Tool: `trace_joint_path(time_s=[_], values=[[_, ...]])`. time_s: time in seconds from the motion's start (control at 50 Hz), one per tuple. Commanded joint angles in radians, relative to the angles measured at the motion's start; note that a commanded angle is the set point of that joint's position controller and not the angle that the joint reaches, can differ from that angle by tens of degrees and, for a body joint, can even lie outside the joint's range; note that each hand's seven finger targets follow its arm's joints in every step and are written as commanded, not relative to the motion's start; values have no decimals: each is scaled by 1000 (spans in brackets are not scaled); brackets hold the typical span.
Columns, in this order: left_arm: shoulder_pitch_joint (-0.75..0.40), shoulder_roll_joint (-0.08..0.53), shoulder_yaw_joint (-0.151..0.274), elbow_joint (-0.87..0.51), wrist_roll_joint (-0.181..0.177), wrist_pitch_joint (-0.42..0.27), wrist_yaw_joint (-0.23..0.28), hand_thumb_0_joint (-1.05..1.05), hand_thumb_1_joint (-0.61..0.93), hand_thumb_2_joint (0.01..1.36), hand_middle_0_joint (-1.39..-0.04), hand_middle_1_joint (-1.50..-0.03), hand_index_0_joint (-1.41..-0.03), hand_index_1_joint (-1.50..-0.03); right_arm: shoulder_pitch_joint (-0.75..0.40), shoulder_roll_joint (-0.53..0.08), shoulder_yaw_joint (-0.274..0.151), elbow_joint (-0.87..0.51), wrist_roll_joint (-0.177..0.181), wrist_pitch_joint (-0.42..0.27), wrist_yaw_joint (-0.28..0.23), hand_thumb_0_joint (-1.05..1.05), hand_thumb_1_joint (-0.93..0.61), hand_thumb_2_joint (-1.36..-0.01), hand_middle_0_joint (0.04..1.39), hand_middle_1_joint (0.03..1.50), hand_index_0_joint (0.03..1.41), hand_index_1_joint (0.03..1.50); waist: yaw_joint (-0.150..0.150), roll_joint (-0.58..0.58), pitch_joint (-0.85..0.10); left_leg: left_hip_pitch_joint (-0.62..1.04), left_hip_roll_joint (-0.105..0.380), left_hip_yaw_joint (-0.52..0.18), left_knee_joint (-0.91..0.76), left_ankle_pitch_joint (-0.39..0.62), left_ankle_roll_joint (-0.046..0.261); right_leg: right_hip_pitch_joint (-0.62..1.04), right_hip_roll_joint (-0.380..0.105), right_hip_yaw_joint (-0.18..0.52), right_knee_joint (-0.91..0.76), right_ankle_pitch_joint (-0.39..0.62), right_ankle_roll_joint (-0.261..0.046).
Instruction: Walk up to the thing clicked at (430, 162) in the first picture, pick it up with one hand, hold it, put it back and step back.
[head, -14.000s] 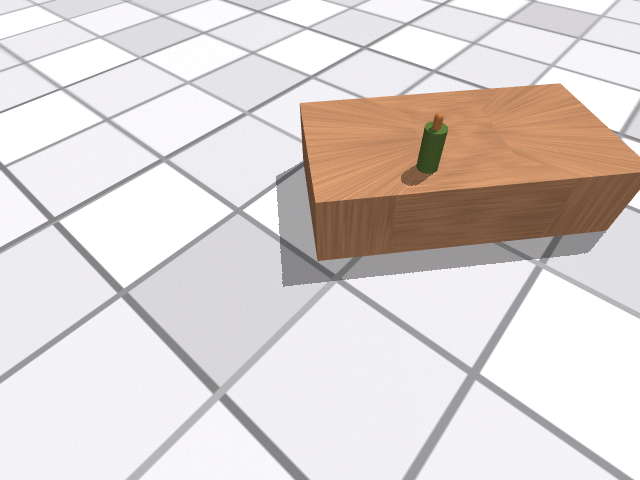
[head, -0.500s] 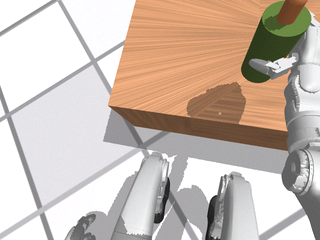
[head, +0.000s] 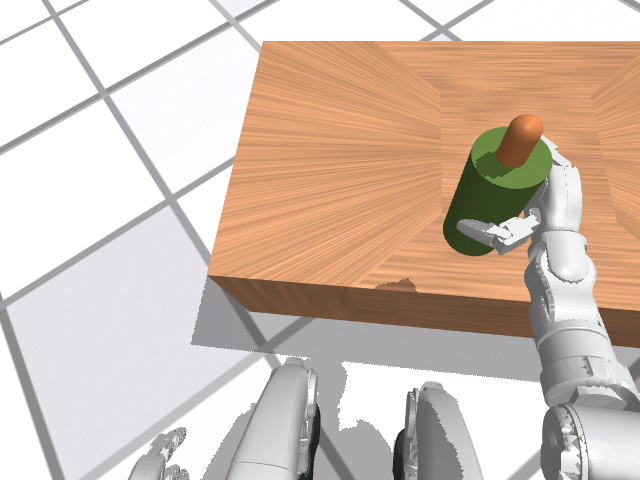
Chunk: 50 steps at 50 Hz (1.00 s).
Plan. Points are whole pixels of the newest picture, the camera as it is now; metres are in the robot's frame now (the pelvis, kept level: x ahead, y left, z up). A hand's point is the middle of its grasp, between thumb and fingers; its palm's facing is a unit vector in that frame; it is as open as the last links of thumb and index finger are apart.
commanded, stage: lift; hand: right
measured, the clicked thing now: (494, 187) +0.46 -0.13 +0.03
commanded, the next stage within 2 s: hold in 1.22 s
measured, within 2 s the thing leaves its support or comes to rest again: neither
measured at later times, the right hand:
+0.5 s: hand (545, 224) +0.39 -0.15 +0.08, palm faces +0.01 +1.00 -0.03, open 11.2 cm
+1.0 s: hand (577, 227) +0.37 -0.16 +0.12, palm faces +0.02 +1.00 -0.02, open 11.2 cm
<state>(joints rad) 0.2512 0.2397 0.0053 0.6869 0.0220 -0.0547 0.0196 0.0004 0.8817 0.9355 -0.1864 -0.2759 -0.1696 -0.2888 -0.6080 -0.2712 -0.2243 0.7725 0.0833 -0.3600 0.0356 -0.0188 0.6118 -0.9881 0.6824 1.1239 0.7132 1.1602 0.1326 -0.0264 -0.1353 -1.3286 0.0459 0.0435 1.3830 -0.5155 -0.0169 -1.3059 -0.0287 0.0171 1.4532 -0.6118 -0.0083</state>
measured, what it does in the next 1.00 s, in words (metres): rises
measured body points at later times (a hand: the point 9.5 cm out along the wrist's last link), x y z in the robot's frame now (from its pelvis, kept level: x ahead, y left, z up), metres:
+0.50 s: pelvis +0.01 +0.00 +0.06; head +0.12 -0.01 +0.50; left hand +0.13 +0.26 -0.05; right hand +0.38 -0.21 +0.08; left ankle +0.06 +0.14 -0.58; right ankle +0.03 -0.11 -0.58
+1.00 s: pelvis +0.03 +0.00 +0.09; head +0.10 -0.01 +0.54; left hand +0.15 +0.25 -0.02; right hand +0.36 -0.22 +0.12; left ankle +0.06 +0.14 -0.58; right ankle +0.03 -0.11 -0.58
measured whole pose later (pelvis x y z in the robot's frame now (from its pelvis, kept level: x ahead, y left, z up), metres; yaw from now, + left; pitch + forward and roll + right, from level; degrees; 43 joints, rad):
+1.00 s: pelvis +0.03 +0.00 +0.09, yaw +0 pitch +12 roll +1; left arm 0.22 0.22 0.00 0.71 0.00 -0.13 0.06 0.00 0.87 0.92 -0.18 -0.28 -0.17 -0.29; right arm -0.16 -0.21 -0.14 0.47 0.17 -0.37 0.12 -0.02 0.61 -0.97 0.70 1.09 0.73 1.13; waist 0.04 -0.01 -0.06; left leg -0.77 0.03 0.04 0.96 -0.40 -0.02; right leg -0.74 -0.03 -0.01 1.01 -0.49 0.00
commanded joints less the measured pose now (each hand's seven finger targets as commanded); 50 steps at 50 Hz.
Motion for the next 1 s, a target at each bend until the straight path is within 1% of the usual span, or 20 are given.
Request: trace_joint_path(time_s=[0.0, 0.02, 0.1, 0.14, 0.22, 0.26, 0.3, 0.34, 0.44, 0.46, 0.5, 0.52, 0.6, 0.64, 0.68, 0.7, 0.76, 0.8, 0.9, 0.98], values=[[123, 167, 71, -47, -9, -38, 17, 0, 871, 938, -183, -280, -167, -295, -443, -154, -14, -370, 53, -133, 6, 0, 114, -1291, 1257, 1448, 1310, 1448, 1, -102, -584, 395, -42, 0, -198, 297, 52, 454, 15, 33, -264, 352, 6], [112, 163, 69, -50, -9, -40, 18, 0, 874, 936, -182, -280, -167, -295, -439, -160, -29, -379, 58, -135, 9, 0, 119, -1291, 1249, 1446, 1303, 1446, 2, -88, -566, 409, -42, -2, -217, 292, 49, 453, 14, 31, -273, 333, 3], [82, 155, 65, -59, -12, -54, 18, 0, 869, 935, -183, -281, -169, -296, -351, -132, 0, -394, 68, -136, 21, 0, 110, -1284, 1246, 1437, 1299, 1438, -25, -71, -502, 472, -40, -9, -269, 266, 47, 456, 18, 19, -329, 281, 0], [71, 159, 67, -63, -17, -62, 19, 0, 866, 939, -183, -281, -167, -296, -323, -113, 11, -398, 74, -136, 29, 0, 101, -1279, 1242, 1431, 1294, 1431, -20, -35, -488, 483, -43, -5, -288, 257, 43, 470, 18, 23, -350, 269, -1], [61, 157, 71, -65, -15, -72, 20, 0, 871, 933, -182, -283, -168, -296, -275, -124, 1, -474, 82, -150, 40, 0, 79, -1278, 1248, 1431, 1298, 1431, -40, -59, -513, 529, -42, -7, -308, 294, 43, 533, 20, 19, -377, 321, 3], [50, 159, 69, -66, -15, -75, 20, 0, 868, 932, -181, -283, -168, -297, -239, -103, 25, -495, 89, -151, 46, 0, 76, -1261, 1238, 1414, 1286, 1414, -46, -67, -498, 550, -42, -7, -322, 323, 42, 573, 20, 14, -393, 358, 7], [42, 157, 65, -63, -20, -83, 23, 0, 866, 935, -180, -282, -166, -297, -239, -107, 17, -481, 95, -149, 48, 0, 61, -1250, 1229, 1400, 1276, 1400, -37, -45, -457, 550, -44, -5, -341, 304, 40, 571, 20, 16, -409, 336, 6], [26, 153, 64, -63, -19, -87, 24, 0, 868, 931, -180, -282, -167, -295, -220, -107, 19, -522, 100, -158, 53, 0, 52, -1255, 1226, 1400, 1273, 1400, -52, -52, -457, 563, -43, -7, -358, 279, 40, 583, 20, 14, -430, 304, 6], [8, 147, 61, -68, -22, -100, 29, 0, 864, 932, -179, -282, -165, -297, -141, -105, 29, -582, 114, -154, 63, 0, 25, -1246, 1228, 1391, 1272, 1392, -70, -57, -447, 629, -45, -7, -394, 313, 39, 630, 22, 9, -468, 347, 8], [16, 147, 64, -62, -24, -101, 31, 0, 873, 927, -178, -283, -166, -295, -130, -94, 26, -555, 116, -152, 64, 0, 26, -1250, 1227, 1394, 1271, 1394, -52, -21, -452, 633, -47, -5, -400, 320, 36, 639, 20, 13, -467, 352, 4], [10, 147, 61, -61, -23, -106, 35, 0, 868, 931, -180, -283, -166, -297, -110, -87, 36, -579, 122, -150, 70, 0, -2, -1260, 1233, 1398, 1276, 1398, -58, -44, -431, 642, -45, -6, -413, 334, 36, 659, 21, 8, -479, 376, 8], [10, 146, 63, -60, -24, -108, 36, 0, 866, 928, -179, -282, -166, -296, -94, -100, 18, -583, 125, -149, 68, 0, 15, -1258, 1235, 1401, 1279, 1402, -67, -31, -448, 667, -46, -7, -415, 354, 35, 667, 21, 8, -480, 396, 7], [-1, 132, 54, -65, -27, -112, 38, 0, 871, 927, -179, -283, -167, -296, -24, -72, 36, -553, 125, -139, 69, 0, -11, -1258, 1230, 1394, 1273, 1394, -69, 10, -380, 712, -44, -11, -456, 346, 30, 645, 24, -2, -506, 363, -1], [2, 133, 57, -69, -25, -111, 40, 0, 872, 920, -179, -280, -168, -291, -38, -108, 10, -626, 124, -145, 68, 0, -4, -1269, 1232, 1404, 1278, 1404, -82, -27, -428, 748, -41, -20, -463, 388, 29, 683, 26, -8, -508, 404, 0], [2, 131, 55, -64, -25, -111, 40, 0, 878, 924, -180, -286, -169, -296, -4, -73, 30, -583, 124, -140, 72, 0, -22, -1270, 1245, 1409, 1287, 1409, -69, -14, -370, 724, -45, -7, -465, 386, 32, 690, 21, 1, -529, 425, 6], [-6, 128, 51, -71, -25, -111, 40, 0, 874, 921, -180, -282, -170, -293, -9, -95, 24, -629, 124, -145, 74, 0, -11, -1265, 1234, 1402, 1278, 1402, -88, -49, -377, 735, -44, -10, -472, 383, 34, 706, 21, -2, -536, 430, 8], [-13, 127, 50, -81, -27, -112, 45, 0, 875, 921, -180, -284, -170, -295, -8, -92, 17, -631, 127, -144, 75, 0, -22, -1270, 1241, 1407, 1284, 1407, -81, -32, -352, 743, -44, -12, -498, 346, 33, 710, 18, -3, -559, 375, 3], [-11, 125, 51, -80, -26, -113, 46, 0, 873, 917, -181, -283, -171, -293, 5, -94, 17, -667, 130, -144, 80, 0, -32, -1277, 1247, 1412, 1289, 1413, -86, -44, -388, 765, -44, -12, -505, 377, 33, 752, 18, -2, -568, 413, 6], [-24, 117, 44, -79, -28, -119, 51, 0, 872, 914, -182, -284, -173, -293, 45, -73, 21, -635, 139, -136, 82, 0, -13, -1279, 1243, 1415, 1287, 1415, -83, -23, -317, 764, -47, -6, -529, 356, 32, 750, 13, 2, -596, 398, 5], [-7, 123, 51, -77, -27, -117, 57, 0, 864, 916, -183, -282, -173, -293, 52, -80, 24, -670, 132, -137, 83, 0, -11, -1291, 1249, 1426, 1295, 1426, -88, -29, -362, 797, -46, -9, -531, 410, 32, 798, 12, 1, -598, 465, 8]])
